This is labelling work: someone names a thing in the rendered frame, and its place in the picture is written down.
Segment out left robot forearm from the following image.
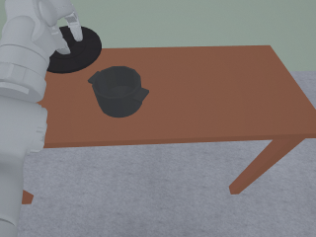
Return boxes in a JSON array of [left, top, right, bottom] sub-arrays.
[[0, 0, 58, 103]]

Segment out robot left upper arm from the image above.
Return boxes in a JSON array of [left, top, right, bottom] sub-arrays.
[[0, 95, 47, 237]]

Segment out knob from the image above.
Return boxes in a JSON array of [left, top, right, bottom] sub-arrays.
[[61, 30, 75, 48]]

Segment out pot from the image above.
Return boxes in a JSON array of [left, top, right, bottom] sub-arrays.
[[88, 66, 149, 119]]

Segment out table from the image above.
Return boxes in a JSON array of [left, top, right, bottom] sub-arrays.
[[22, 44, 316, 204]]

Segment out lid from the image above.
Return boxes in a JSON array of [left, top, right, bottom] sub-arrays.
[[46, 26, 102, 74]]

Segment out left robot hand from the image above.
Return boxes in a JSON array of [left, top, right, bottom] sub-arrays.
[[49, 0, 83, 54]]

